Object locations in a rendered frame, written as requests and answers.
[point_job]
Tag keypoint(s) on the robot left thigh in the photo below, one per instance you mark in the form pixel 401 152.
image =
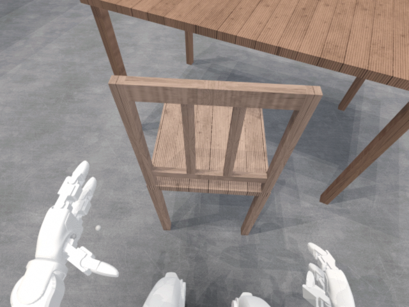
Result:
pixel 167 292

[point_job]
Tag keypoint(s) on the robot left forearm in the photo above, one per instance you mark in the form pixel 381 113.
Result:
pixel 42 285

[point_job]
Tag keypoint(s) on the robot left shin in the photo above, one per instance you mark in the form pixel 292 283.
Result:
pixel 171 274

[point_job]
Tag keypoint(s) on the robot left hand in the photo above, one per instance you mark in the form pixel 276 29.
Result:
pixel 65 218

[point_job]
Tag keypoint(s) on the robot right hand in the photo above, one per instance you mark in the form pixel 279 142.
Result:
pixel 333 289

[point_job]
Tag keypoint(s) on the chair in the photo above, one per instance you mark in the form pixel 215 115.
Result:
pixel 211 137

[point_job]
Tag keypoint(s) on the table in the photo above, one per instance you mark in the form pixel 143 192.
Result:
pixel 368 39

